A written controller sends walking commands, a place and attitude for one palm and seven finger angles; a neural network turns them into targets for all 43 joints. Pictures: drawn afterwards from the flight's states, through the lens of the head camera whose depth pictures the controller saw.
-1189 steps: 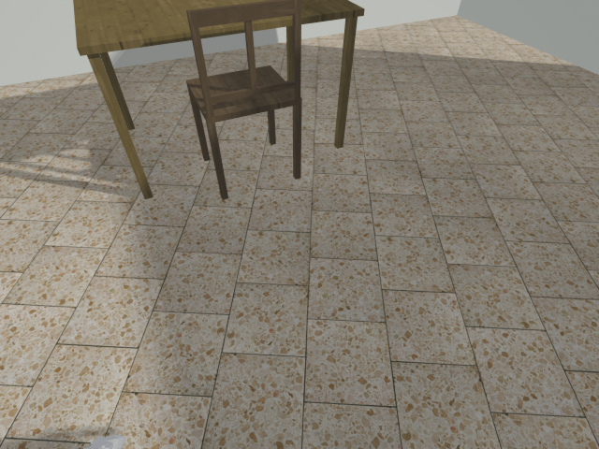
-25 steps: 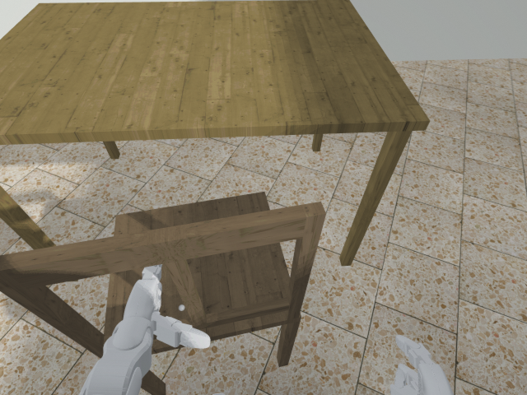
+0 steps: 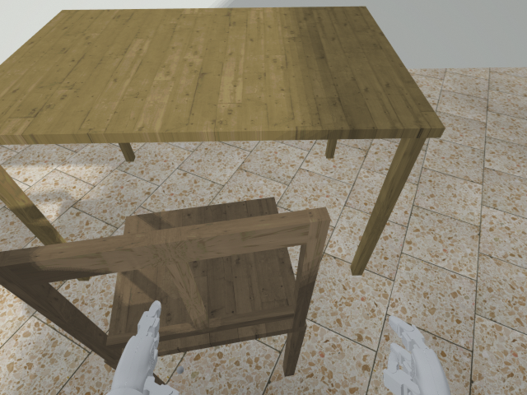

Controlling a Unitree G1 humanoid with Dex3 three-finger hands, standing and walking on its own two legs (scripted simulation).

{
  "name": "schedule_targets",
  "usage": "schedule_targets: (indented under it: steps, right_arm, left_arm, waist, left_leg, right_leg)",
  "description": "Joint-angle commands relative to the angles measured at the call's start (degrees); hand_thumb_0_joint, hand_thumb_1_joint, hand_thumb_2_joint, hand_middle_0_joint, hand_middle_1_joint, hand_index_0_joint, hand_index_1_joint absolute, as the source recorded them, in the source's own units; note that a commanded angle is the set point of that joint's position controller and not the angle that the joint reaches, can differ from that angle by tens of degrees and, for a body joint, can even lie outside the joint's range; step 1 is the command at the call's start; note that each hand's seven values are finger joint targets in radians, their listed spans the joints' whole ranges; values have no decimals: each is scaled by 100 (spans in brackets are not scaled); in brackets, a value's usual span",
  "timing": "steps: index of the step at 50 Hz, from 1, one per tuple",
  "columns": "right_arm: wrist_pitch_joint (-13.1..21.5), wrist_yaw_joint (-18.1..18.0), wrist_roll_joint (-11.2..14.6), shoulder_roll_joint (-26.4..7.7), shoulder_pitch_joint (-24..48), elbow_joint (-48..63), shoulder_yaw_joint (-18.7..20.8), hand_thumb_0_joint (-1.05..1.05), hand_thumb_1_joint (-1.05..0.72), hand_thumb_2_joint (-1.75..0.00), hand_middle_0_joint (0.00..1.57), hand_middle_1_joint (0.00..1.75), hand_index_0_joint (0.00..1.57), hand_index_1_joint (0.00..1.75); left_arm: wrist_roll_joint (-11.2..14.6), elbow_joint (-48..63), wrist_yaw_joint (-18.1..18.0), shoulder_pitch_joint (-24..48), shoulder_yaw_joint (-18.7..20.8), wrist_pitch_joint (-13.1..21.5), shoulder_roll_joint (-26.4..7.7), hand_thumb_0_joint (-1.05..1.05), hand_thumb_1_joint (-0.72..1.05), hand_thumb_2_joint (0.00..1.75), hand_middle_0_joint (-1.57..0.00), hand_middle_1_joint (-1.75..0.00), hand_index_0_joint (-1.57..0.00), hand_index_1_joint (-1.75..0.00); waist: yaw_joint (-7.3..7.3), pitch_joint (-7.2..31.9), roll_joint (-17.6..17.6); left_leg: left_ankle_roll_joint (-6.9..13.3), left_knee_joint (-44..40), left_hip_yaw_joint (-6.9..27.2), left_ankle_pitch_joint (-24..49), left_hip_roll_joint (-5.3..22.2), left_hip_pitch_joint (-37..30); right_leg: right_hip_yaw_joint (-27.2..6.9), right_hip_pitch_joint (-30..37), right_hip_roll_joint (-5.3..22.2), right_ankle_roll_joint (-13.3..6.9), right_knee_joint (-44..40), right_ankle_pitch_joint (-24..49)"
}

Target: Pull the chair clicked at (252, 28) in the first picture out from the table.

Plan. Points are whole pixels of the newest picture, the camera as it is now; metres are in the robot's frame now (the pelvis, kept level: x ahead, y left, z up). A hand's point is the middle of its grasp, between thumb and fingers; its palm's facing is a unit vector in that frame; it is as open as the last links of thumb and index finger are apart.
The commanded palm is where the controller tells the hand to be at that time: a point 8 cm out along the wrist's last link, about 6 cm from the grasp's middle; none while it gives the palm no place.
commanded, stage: draw the fingers out of the gap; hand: left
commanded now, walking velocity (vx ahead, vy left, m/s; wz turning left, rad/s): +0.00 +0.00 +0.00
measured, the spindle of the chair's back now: (191, 296) +0.29 +0.14 -0.04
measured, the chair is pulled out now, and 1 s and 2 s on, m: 0.23 0.23 0.21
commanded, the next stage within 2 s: draw the hand back to the body in 0.14 s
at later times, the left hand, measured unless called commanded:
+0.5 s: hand (155, 370) +0.16 +0.14 +0.05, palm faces +0.11 -0.99 -0.09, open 17.5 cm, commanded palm +0.11 +0.21 +0.05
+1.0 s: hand (83, 360) +0.16 +0.20 +0.10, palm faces +0.21 -0.90 -0.37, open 15.4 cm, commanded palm +0.12 +0.26 +0.14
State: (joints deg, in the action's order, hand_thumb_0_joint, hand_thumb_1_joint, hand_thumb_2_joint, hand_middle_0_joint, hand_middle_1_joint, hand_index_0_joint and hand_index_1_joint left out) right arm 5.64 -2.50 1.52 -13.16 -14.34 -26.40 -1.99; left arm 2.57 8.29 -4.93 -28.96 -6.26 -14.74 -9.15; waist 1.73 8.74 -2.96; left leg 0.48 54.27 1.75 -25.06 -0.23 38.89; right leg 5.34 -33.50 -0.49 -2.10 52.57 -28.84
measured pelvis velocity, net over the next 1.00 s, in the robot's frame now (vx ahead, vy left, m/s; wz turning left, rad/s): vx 0.00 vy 0.00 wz -0.01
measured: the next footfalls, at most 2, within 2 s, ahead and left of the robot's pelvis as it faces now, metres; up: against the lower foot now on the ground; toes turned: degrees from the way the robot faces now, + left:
none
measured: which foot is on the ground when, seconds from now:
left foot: down 0.00-1.00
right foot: down 0.00-1.00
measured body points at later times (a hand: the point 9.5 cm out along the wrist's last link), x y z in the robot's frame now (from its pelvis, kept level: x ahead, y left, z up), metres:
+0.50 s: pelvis -0.01 -0.02 -0.02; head +0.02 -0.03 +0.43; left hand +0.15 +0.19 +0.06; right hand +0.17 -0.25 -0.09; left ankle +0.02 +0.11 -0.69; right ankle -0.02 -0.10 -0.69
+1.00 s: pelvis +0.00 +0.00 +0.02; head -0.01 -0.02 +0.47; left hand +0.14 +0.25 +0.13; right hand +0.18 -0.24 -0.05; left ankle +0.02 +0.11 -0.69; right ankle -0.03 -0.10 -0.69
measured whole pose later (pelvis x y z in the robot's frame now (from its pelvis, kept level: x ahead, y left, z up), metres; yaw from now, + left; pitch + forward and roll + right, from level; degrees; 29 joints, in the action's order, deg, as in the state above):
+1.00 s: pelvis +0.00 +0.00 +0.02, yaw -1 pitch +3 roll -1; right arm 7.1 -6.5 2.4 -12.6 -12.3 -31.8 0.5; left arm 3.7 23.6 -6.0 -40.3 6.6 3.1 -18.2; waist -1.9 4.4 -4.2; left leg 0.1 45.9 1.4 -21.7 0.8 26.7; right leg 4.8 -21.3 -1.8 -2.3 43.1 -24.5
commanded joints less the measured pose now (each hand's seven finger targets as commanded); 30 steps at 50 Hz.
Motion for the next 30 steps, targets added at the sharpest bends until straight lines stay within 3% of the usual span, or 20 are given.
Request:
schedule_targets:
  steps: [1,5,9,13,14,15,16,17,20,22,25,27,30]
  right_arm:
    - [351,-95,25,-658,401,972,322,0,-90,-90,20,30,20,30]
    - [337,-123,32,-635,415,988,341,0,-90,-90,20,30,20,30]
    - [367,-158,48,-598,413,1013,371,0,-90,-90,20,30,20,30]
    - [494,-179,65,-549,380,997,400,0,-90,-90,20,30,20,30]
    - [657,-174,45,-492,307,859,427,0,-90,-90,20,30,20,30]
    - [775,-153,32,-508,293,664,466,0,-90,-90,20,30,20,30]
    - [832,-146,45,-501,284,600,477,0,-90,-90,20,30,20,30]
    - [895,-127,72,-499,296,584,507,0,-90,-90,20,30,20,30]
    - [1042,-51,94,-446,398,435,560,0,-90,-90,20,30,20,30]
    - [1088,28,91,-409,509,315,575,0,-90,-90,20,30,20,30]
    - [1145,128,106,-395,711,226,613,0,-90,-90,20,30,20,30]
    - [1059,114,170,-448,811,367,614,0,-90,-90,20,30,20,30]
    - [996,-8,238,-481,885,615,583,0,-90,-90,20,30,20,30]
  left_arm:
    - [-7,1422,-16,-465,183,328,-351,0,-55,20,0,0,0,0]
    - [-27,1434,24,-678,250,398,-407,0,-55,20,0,0,0,0]
    - [-6,1614,87,-1036,411,525,-544,0,-55,20,0,0,0,0]
    - [56,1862,186,-1399,265,688,-424,0,-55,20,0,0,0,0]
    - [525,2556,247,-922,401,1499,-100,0,-55,20,0,0,0,0]
    - [486,2234,294,-1120,527,1909,-292,0,-55,20,0,0,0,0]
    - [496,2228,302,-1178,689,2131,-474,0,-55,20,0,0,0,0]
    - [574,2341,340,-1248,788,2362,-503,0,-55,20,0,0,0,0]
    - [675,2356,488,-1135,1020,3127,-602,0,-55,20,0,0,0,0]
    - [710,2071,635,-1102,1076,3603,-547,0,-55,20,0,0,0,0]
    - [929,1664,1089,-1129,1298,4246,-558,0,-55,20,0,0,0,0]
    - [1062,1511,1337,-1370,1519,4083,-685,0,-55,20,0,0,0,0]
    - [1285,2426,1431,-1157,1789,3635,-1036,0,-55,20,0,0,0,0]
  waist:
    - [20,645,238]
    - [58,442,492]
    - [6,493,371]
    - [21,583,159]
    - [53,451,467]
    - [-2,588,331]
    - [-28,562,340]
    - [-53,581,108]
    - [-74,550,-20]
    - [-67,362,99]
    - [-101,521,446]
    - [-182,687,439]
    - [-239,1088,169]
  left_leg:
    - [174,-639,123,1501,-22,-766]
    - [207,-536,86,1249,-45,-530]
    - [222,-454,48,1221,-65,-447]
    - [231,-373,55,1366,-67,-503]
    - [171,-145,89,1439,-70,-400]
    - [156,-62,78,1394,-76,-354]
    - [158,-79,87,1390,-68,-309]
    - [147,-85,64,1367,-71,-341]
    - [112,66,54,1216,-60,-174]
    - [88,199,73,1081,-47,134]
    - [55,456,86,830,-28,549]
    - [84,321,-8,689,-47,479]
    - [146,91,-54,747,-58,-11]
  right_leg:
    - [-167,96,25,67,-818,1622]
    - [-222,-55,36,119,-833,1509]
    - [-305,-21,62,121,-835,1511]
    - [-317,-13,91,132,-796,1747]
    - [-148,-296,7,136,-644,1852]
    - [-223,-326,29,132,-535,1876]
    - [-245,-297,14,109,-542,1846]
    - [-254,-333,23,95,-522,1727]
    - [-297,-539,1,71,-388,1416]
    - [-354,-714,1,78,-303,1274]
    - [-597,-671,82,160,-257,1195]
    - [-738,-312,135,184,-471,952]
    - [-835,146,196,207,-764,825]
